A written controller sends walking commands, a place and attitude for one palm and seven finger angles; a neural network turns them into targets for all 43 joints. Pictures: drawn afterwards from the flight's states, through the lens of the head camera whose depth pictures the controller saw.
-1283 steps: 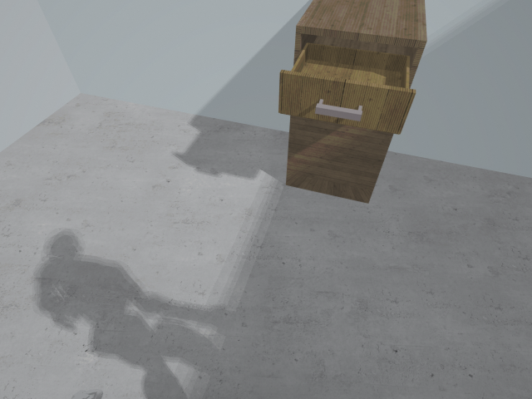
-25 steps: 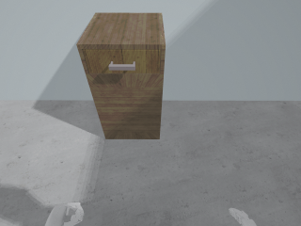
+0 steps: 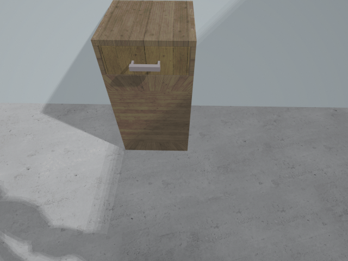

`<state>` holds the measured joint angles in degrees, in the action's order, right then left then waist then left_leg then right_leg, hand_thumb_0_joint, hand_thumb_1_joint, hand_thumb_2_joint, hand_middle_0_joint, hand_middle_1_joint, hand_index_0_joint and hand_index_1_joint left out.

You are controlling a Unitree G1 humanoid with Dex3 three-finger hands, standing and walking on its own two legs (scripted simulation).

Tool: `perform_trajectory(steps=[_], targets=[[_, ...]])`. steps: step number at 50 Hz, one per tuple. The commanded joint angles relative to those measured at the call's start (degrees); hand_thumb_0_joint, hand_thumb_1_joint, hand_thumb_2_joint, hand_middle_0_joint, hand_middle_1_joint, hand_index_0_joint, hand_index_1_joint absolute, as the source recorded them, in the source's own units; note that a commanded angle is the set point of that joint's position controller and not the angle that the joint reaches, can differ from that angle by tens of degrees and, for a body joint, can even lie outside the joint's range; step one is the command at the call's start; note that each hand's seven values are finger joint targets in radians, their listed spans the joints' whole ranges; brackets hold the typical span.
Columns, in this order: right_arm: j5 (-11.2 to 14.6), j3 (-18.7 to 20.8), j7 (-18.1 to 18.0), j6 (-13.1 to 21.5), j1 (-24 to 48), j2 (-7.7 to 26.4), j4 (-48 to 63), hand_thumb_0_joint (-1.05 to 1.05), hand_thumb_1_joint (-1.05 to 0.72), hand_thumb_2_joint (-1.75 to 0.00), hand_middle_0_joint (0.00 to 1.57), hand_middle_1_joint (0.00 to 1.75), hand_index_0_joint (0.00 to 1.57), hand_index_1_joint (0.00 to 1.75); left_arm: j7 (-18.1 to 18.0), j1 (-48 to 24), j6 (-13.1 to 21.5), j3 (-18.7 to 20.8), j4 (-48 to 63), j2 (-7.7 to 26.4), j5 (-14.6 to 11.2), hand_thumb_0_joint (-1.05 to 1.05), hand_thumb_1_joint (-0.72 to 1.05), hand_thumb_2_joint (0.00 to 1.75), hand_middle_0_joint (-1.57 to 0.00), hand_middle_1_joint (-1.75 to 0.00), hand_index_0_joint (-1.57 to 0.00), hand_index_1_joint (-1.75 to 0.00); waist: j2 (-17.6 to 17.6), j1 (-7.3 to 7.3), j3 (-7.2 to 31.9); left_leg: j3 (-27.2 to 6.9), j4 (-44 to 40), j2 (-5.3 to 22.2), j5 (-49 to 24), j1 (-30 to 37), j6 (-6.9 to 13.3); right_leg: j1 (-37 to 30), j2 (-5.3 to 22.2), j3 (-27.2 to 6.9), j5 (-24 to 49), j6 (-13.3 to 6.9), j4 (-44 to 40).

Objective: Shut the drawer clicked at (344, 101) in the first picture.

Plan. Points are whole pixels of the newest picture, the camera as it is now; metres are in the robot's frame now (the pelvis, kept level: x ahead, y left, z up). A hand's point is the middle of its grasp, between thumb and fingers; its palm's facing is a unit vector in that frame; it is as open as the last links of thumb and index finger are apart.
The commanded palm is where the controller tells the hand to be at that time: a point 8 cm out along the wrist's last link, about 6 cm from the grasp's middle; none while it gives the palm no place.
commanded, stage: let the arm hang, fingers relaxed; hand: left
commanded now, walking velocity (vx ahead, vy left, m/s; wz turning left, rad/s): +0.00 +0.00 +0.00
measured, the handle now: (145, 65) +0.88 +0.19 -0.06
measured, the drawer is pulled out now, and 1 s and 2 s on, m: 0.00 0.00 0.00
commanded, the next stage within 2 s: look to check the result in 0.40 s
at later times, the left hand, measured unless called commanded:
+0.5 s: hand out of the picture -0.01 +0.14 -0.18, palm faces +0.05 -0.98 -0.18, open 7.4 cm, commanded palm none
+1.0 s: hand out of the picture +0.00 +0.13 -0.17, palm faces +0.05 -0.98 -0.17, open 7.4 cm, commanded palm none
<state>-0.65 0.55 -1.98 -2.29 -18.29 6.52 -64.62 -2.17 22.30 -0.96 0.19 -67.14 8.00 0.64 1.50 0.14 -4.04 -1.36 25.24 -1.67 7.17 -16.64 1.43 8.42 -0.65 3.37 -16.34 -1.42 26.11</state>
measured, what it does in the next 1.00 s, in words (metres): stands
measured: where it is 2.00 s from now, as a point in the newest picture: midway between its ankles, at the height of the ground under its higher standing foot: outside the picture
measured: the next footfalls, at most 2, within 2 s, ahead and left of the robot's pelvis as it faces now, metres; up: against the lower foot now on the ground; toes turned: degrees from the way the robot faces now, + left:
none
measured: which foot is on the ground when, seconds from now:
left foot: down 0.00-1.00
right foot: down 0.00-1.00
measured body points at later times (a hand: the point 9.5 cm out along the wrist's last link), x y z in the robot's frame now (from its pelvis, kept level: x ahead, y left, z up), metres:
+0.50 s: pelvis +0.02 -0.02 +0.00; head +0.03 -0.02 +0.45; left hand -0.01 +0.19 -0.16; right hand -0.01 -0.22 -0.17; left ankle +0.07 +0.10 -0.74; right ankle -0.02 -0.10 -0.74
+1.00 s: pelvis +0.03 -0.03 +0.00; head +0.04 -0.03 +0.45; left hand +0.00 +0.18 -0.16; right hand +0.01 -0.23 -0.17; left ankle +0.07 +0.10 -0.74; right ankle -0.02 -0.10 -0.74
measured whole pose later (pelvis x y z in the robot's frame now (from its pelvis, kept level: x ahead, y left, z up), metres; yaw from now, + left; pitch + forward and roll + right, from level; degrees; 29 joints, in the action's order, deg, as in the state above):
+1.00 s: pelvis +0.03 -0.03 +0.00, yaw -1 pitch -2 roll +0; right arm -0.6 0.6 -3.0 -0.7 -16.4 6.4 -65.5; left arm -2.8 18.4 0.5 0.6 -65.5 5.4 0.4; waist 0.7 -0.1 -3.4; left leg -1.4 25.5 -0.1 10.2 -13.3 -0.5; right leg 4.5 -2.2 3.1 -18.1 -3.2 24.4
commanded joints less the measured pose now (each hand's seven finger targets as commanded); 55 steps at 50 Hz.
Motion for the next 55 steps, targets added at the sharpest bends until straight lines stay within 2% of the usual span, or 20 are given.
perform_trajectory(steps=[1,5,11,16,18,20,26,29,34,45,50,53,55], targets=[[-0.41,1.13,-0.33,1.32,-4.21,4.54,0.92,0.0,-0.9,-0.9,0.2,0.3,0.2,0.3,-0.33,3.42,1.17,0.98,1.55,4.13,-0.2,0.0,0.9,0.9,-0.2,-0.3,-0.2,-0.3,-1.79,-0.48,-2.6,-6.13,-5.16,5.24,7.06,2.83,1.57,7.2,5.09,-5.71,-6.0,-2.64,-7.7],[-0.42,1.03,-0.38,1.48,-4.45,3.28,0.45,0.0,-0.9,-0.9,0.2,0.3,0.2,0.3,-0.53,3.31,1.28,1.07,1.71,3.19,-0.23,0.0,0.9,0.9,-0.2,-0.3,-0.2,-0.3,-0.87,-0.36,-4.08,-5.47,-4.53,5.0,5.36,2.48,1.39,7.64,5.26,-5.66,-4.87,-2.53,-7.68],[-0.51,1.17,-0.58,1.97,-4.69,2.58,0.43,0.0,-0.9,-0.9,0.2,0.3,0.2,0.3,-0.67,2.46,1.52,1.47,2.34,2.24,-0.2,0.0,0.9,0.9,-0.2,-0.3,-0.2,-0.3,0.38,-0.32,-3.15,-5.58,-4.44,5.4,3.15,2.5,1.51,6.09,5.05,-5.59,-1.61,-2.5,-6.86],[-0.39,1.19,-0.72,2.12,-4.69,2.47,0.46,0.0,-0.9,-0.9,0.2,0.3,0.2,0.3,-0.71,1.9,1.65,1.5,2.47,2.21,-0.26,0.0,0.9,0.9,-0.2,-0.3,-0.2,-0.3,-0.11,-0.39,-3.11,-4.66,-3.43,5.44,0.43,3.19,1.27,5.18,5.38,-5.91,0.46,-2.4,-7.42],[-0.35,1.2,-0.71,2.14,-4.75,2.69,0.55,0.0,-0.9,-0.9,0.2,0.3,0.2,0.3,-0.72,1.71,1.79,1.51,2.57,2.33,-0.27,0.0,0.9,0.9,-0.2,-0.3,-0.2,-0.3,-1.74,-0.48,-2.75,-4.26,-2.58,5.49,-1.37,3.91,1.2,4.9,5.65,-5.72,1.49,-2.38,-7.7],[-0.4,1.15,-0.75,2.12,-4.67,2.73,0.39,0.0,-0.9,-0.9,0.2,0.3,0.2,0.3,-0.72,1.54,1.78,1.52,2.66,2.25,-0.3,0.0,0.9,0.9,-0.2,-0.3,-0.2,-0.3,-0.92,-0.6,-2.67,-4.09,-2.39,5.44,-1.6,4.58,1.11,5.12,5.63,-6.07,1.69,-2.49,-7.83],[-0.26,1.06,-0.84,2.2,-4.48,3.24,0.17,0.0,-0.9,-0.9,0.2,0.3,0.2,0.3,-0.73,1.42,1.82,1.52,2.66,2.73,-0.37,0.0,0.9,0.9,-0.2,-0.3,-0.2,-0.3,-1.2,-0.65,-2.11,-3.96,-2.22,5.84,-3.27,5.2,1.11,3.92,5.61,-5.98,3.61,-2.33,-7.93],[-0.24,1.0,-0.85,2.14,-4.18,3.45,0.2,0.0,-0.9,-0.9,0.2,0.3,0.2,0.3,-0.79,1.81,1.9,1.41,2.54,2.71,-0.4,0.0,0.9,0.9,-0.2,-0.3,-0.2,-0.3,-2.52,-0.66,-1.94,-3.65,-1.62,5.74,-4.05,5.7,1.04,3.63,5.75,-6.15,4.89,-2.31,-8.16],[-0.18,0.88,-0.91,2.11,-3.74,3.6,-0.02,0.0,-0.9,-0.9,0.2,0.3,0.2,0.3,-0.88,2.0,1.97,1.35,2.42,2.86,-0.45,0.0,0.9,0.9,-0.2,-0.3,-0.2,-0.3,-1.9,-0.61,-2.06,-3.22,-1.29,5.88,-4.97,6.08,0.94,3.15,5.92,-6.37,7.31,-2.02,-8.38],[-0.21,0.77,-0.98,2.18,-3.16,3.86,-0.28,0.0,-0.9,-0.9,0.2,0.3,0.2,0.3,-0.77,1.51,1.82,1.37,2.31,2.9,-0.42,0.0,0.9,0.9,-0.2,-0.3,-0.2,-0.3,-1.01,-0.58,-3.43,-3.58,-2.23,6.06,-4.0,5.88,0.86,3.47,5.5,-6.13,5.06,-2.09,-8.73],[-0.22,0.82,-1.11,2.41,-3.0,4.25,-0.18,0.0,-0.9,-0.9,0.2,0.3,0.2,0.3,-0.8,1.63,2.0,1.52,2.45,2.96,-0.47,0.0,0.9,0.9,-0.2,-0.3,-0.2,-0.3,-1.96,-0.46,-1.23,-3.05,-1.63,6.18,-6.23,6.96,0.82,1.6,5.83,-6.02,9.41,-1.85,-8.26],[-0.21,0.82,-1.07,2.29,-2.86,3.97,-0.27,0.0,-0.9,-0.9,0.2,0.3,0.2,0.3,-0.87,1.41,1.91,1.57,2.5,3.01,-0.41,0.0,0.9,0.9,-0.2,-0.3,-0.2,-0.3,-1.51,-0.39,-2.85,-3.06,-1.81,6.15,-5.85,6.3,0.76,2.19,5.84,-5.75,8.83,-1.89,-8.42],[-0.26,0.79,-1.08,2.31,-3.11,4.21,-0.24,0.0,-0.9,-0.9,0.2,0.3,0.2,0.3,-0.82,1.26,1.91,1.55,2.57,3.08,-0.46,0.0,0.9,0.9,-0.2,-0.3,-0.2,-0.3,-1.3,-0.54,-2.42,-3.18,-1.93,6.16,-5.57,6.41,0.77,2.0,5.71,-6.05,7.94,-2.03,-8.54]])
